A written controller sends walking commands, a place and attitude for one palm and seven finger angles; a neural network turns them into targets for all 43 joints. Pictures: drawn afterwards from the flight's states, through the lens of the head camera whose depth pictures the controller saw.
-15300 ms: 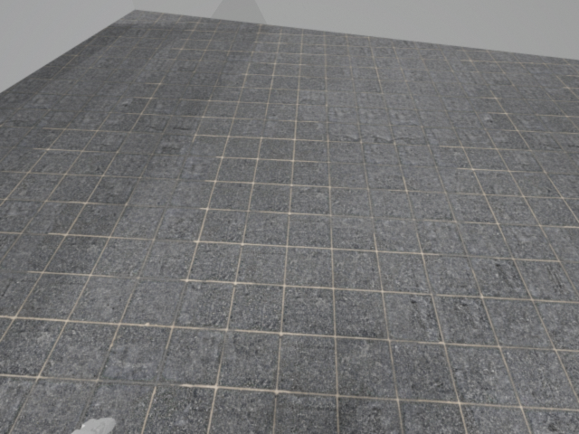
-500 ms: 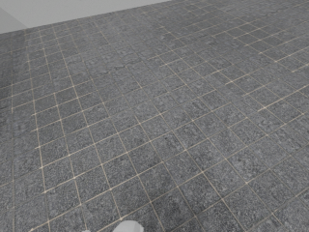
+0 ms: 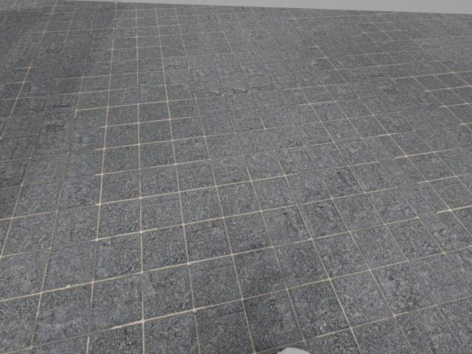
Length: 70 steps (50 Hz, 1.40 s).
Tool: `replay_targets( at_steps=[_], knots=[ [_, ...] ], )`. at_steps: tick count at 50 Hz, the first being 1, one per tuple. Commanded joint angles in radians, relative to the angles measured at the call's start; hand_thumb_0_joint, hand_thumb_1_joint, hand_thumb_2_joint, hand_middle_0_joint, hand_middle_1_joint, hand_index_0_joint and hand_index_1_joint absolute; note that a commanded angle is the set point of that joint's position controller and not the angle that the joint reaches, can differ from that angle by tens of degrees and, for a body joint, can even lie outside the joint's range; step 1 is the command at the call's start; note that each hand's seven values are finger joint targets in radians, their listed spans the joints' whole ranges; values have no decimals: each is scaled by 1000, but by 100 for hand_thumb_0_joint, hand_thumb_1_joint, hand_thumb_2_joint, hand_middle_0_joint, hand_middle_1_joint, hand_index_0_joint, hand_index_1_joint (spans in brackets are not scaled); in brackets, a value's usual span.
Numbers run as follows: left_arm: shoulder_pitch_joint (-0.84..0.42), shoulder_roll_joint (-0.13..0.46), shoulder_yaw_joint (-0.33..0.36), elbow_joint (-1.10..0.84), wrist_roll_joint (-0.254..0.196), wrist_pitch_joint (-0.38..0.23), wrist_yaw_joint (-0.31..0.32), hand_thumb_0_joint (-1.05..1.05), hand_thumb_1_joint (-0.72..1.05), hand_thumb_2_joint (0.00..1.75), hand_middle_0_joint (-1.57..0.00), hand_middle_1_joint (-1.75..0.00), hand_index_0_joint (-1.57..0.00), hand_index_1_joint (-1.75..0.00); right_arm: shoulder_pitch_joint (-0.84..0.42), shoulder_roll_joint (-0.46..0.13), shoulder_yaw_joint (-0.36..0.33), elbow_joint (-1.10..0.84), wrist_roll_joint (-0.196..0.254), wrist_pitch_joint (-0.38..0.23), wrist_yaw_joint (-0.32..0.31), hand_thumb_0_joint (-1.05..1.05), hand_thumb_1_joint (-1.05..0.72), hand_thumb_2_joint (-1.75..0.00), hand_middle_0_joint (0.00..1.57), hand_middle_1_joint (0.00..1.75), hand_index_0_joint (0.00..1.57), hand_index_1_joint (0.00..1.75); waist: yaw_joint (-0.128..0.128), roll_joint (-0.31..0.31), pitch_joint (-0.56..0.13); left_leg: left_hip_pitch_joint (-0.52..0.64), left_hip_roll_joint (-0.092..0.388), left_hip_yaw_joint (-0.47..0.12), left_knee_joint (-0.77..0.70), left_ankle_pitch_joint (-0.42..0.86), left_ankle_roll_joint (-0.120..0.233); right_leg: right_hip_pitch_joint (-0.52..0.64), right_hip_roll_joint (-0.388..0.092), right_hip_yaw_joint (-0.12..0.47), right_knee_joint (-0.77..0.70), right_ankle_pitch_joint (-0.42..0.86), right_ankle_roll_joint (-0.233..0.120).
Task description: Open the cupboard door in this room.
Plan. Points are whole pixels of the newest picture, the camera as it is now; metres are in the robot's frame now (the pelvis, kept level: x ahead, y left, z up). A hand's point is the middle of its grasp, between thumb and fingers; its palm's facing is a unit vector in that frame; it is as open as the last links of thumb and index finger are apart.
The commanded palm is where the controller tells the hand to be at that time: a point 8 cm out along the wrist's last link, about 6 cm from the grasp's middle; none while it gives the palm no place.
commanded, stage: turn or walk to find it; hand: left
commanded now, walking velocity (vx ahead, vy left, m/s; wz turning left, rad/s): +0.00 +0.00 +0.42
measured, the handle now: out of the picture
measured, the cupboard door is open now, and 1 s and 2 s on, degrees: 0 0 0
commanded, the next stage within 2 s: stand and wait in 1.06 s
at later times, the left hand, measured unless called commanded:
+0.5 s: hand out of the picture -0.02 +0.16 -0.16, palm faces +0.26 -0.93 -0.25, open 7.4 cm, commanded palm none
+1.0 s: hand out of the picture -0.04 +0.19 -0.16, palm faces +0.43 -0.86 -0.28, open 7.4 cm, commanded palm none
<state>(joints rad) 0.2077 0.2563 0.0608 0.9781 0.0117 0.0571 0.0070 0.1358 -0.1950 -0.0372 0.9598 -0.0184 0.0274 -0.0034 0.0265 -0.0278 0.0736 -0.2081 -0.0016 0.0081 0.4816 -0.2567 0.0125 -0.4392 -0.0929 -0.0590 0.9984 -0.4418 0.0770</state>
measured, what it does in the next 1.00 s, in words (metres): steps on the spot, turning left: right foot, then left foot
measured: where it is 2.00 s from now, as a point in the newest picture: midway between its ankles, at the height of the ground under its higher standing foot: outside the picture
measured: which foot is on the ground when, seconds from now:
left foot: down 0.00-0.16, up 0.18-0.60, down 0.62-1.00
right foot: up 0.00-0.14, down 0.16-0.62, up 0.64-1.00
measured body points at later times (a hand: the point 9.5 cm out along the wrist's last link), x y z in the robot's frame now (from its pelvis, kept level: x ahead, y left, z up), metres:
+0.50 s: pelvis -0.02 -0.04 +0.00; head +0.02 -0.05 +0.45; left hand -0.03 +0.21 -0.14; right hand +0.08 -0.28 -0.16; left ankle -0.08 +0.11 -0.69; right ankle +0.01 -0.13 -0.74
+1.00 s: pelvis -0.04 -0.04 -0.01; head -0.01 -0.04 +0.44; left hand -0.06 +0.24 -0.13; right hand +0.12 -0.23 -0.16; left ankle -0.08 +0.09 -0.74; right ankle +0.00 -0.14 -0.73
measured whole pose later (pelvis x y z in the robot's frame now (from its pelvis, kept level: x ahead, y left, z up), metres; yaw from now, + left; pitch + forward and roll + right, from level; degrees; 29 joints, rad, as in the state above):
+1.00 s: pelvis -0.04 -0.04 -0.01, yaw +26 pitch +0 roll +1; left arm 0.14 0.22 0.05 0.93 0.01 0.03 0.01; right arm 0.18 -0.20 -0.06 0.96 -0.02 0.04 0.00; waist -0.02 0.02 0.06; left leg -0.28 -0.03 -0.06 0.51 -0.23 -0.01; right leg -0.31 -0.05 -0.05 0.66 -0.37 0.07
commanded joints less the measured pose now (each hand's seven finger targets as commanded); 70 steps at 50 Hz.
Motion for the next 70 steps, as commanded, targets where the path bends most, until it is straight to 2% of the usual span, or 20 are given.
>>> replay_targets(
  at_steps=[1, 6, 7, 8, 9, 12, 15, 24, 28, 29, 31, 33, 38, 46, 49, 50, 51, 52, 56, 70],
  knots=[
    [-30, 47, 7, -96, -1, -23, 4, 0, 90, 90, -20, -30, -20, -30, 29, -215, -61, -58, -5, -11, -7, 0, -90, -90, 20, 30, 20, 30, -44, 185, -72, 48, 238, -228, -142, 353, 153, 5, 13, 7, -127, -12, 4],
    [82, 55, 8, -81, -3, -48, 10, 0, 90, 90, -20, -30, -20, -30, 3, -205, -69, -77, -1, -3, -3, 0, -90, -90, 20, 30, 20, 30, 5, 167, -120, -39, 175, -252, -16, 347, 101, 250, 50, -22, -522, 189, -8],
    [107, 92, 16, -74, 3, -59, 15, 0, 90, 90, -20, -30, -20, -30, 11, -169, -66, -79, 7, -5, 1, 0, -90, -90, 20, 30, 20, 30, 12, 78, -131, -135, 117, -212, 63, 220, 49, 369, -16, 36, -629, 263, -24],
    [127, 178, 34, -76, 18, -69, 23, 0, 90, 90, -20, -30, -20, -30, 27, -105, -54, -103, 13, -8, 7, 0, -90, -90, 20, 30, 20, 30, 18, -184, -139, -314, -14, -71, 255, -59, -20, 470, -250, 280, -684, 360, -105],
    [119, 213, 41, -92, 14, -66, 23, 0, 90, 90, -20, -30, -20, -30, -12, -121, -60, -124, 6, 4, 4, 0, -90, -90, 20, 30, 20, 30, 38, -260, -100, -336, -40, -63, 460, -335, -38, 339, -394, 380, -730, 390, -217],
    [-17, 125, 24, -126, 8, -63, 25, 0, 90, 90, -20, -30, -20, -30, 14, -133, -70, -72, -3, 26, 16, 0, -90, -90, 20, 30, 20, 30, -26, -103, -8, -339, 14, -97, 738, -189, -38, 192, -274, 209, -725, 274, -206],
    [-35, 96, 17, -133, 11, -71, 28, 0, 90, 90, -20, -30, -20, -30, 70, -117, -65, -43, -2, 30, 25, 0, -90, -90, 20, 30, 20, 30, -42, -131, -35, -318, 28, -57, 735, -108, -63, 219, -227, 86, -712, 319, -177],
    [94, 162, 35, -67, 19, -63, 23, 0, 90, 90, -20, -30, -20, -30, -27, -84, -32, -58, 9, 11, 19, 0, -90, -90, 20, 30, 20, 30, 36, -151, -107, -227, 33, 52, 333, -218, -72, 390, -279, 18, -612, 616, -222],
    [50, 165, 41, -55, 11, -51, 21, 0, 90, 90, -20, -30, -20, -30, 60, -98, -32, -39, 9, -4, 14, 0, -90, -90, 20, 30, 20, 30, -20, -140, -121, -26, 31, 91, 36, -41, -50, 290, -263, -53, -501, 538, -152],
    [47, 143, 38, -61, 3, -44, 17, 0, 90, 90, -20, -30, -20, -30, 96, -130, -41, -30, 7, -12, 15, 0, -90, -90, 20, 30, 20, 30, -45, -39, -142, 93, 63, 46, -80, 80, -32, 202, -224, -90, -400, 443, -102],
    [-1, 47, 9, -125, 2, -32, 9, 0, 90, 90, -20, -30, -20, -30, 162, -287, -75, -32, -1, -13, 8, 0, -90, -90, 20, 30, 20, 30, -85, 330, -121, 176, 412, -362, -176, 476, 156, -113, -35, -102, -51, -203, -5],
    [-93, 60, 18, -116, 3, -15, 14, 0, 90, 90, -20, -30, -20, -30, 130, -252, -68, -21, -5, -12, -12, 0, -90, -90, 20, 30, 20, 30, -86, 302, -63, 51, 351, -334, -195, 325, 171, -125, -35, 18, 93, -126, -13],
    [-18, 55, 15, -71, 2, -23, 0, 0, 90, 90, -20, -30, -20, -30, 43, -200, -52, -47, -1, -24, -14, 0, -90, -90, 20, 30, 20, 30, -34, 171, -88, 86, 235, -187, -156, 403, 136, -84, -11, 21, 54, 23, 5],
    [-47, 37, 6, -107, -5, -32, 8, 0, 90, 90, -20, -30, -20, -30, 60, -205, -69, -58, -9, -8, -7, 0, -90, -90, 20, 30, 20, 30, -52, 196, -105, 43, 225, -286, -113, 416, 151, 66, 44, 9, -244, -6, -5],
    [64, 55, 10, -81, -5, -48, 13, 0, 90, 90, -20, -30, -20, -30, 26, -194, -71, -71, 0, -4, -3, 0, -90, -90, 20, 30, 20, 30, 4, 152, -137, -69, 163, -278, -18, 325, 96, 283, 53, -9, -549, 210, -12],
    [98, 105, 20, -77, 3, -60, 18, 0, 90, 90, -20, -30, -20, -30, 37, -153, -68, -76, 9, -6, 2, 0, -90, -90, 20, 30, 20, 30, 17, 38, -149, -186, 94, -227, 82, 165, 40, 417, -43, 84, -667, 258, -35],
    [105, 195, 37, -82, 17, -68, 26, 0, 90, 90, -20, -30, -20, -30, 49, -83, -54, -104, 12, -7, 8, 0, -90, -90, 20, 30, 20, 30, 17, -248, -129, -375, -51, -64, 289, -188, -35, 483, -302, 338, -715, 329, -134],
    [88, 199, 40, -101, 6, -66, 27, 0, 90, 90, -20, -30, -20, -30, 28, -130, -65, -103, -1, 9, 2, 0, -90, -90, 20, 30, 20, 30, 31, -267, -100, -351, -32, -98, 483, -324, -38, 315, -394, 387, -755, 305, -214],
    [-75, 99, 17, -142, 7, -65, 26, 0, 90, 90, -20, -30, -20, -30, 87, -114, -68, -36, -6, 30, 21, 0, -90, -90, 20, 30, 20, 30, -56, -106, -3, -331, 19, -77, 739, -120, -50, 176, -225, 125, -727, 268, -176],
    [79, 170, 40, -61, 19, -57, 22, 0, 90, 90, -20, -30, -20, -30, -12, -90, -32, -58, 12, 6, 17, 0, -90, -90, 20, 30, 20, 30, 21, -167, -113, -171, 35, 74, 229, -201, -65, 378, -294, -3, -569, 629, -211]
  ],
)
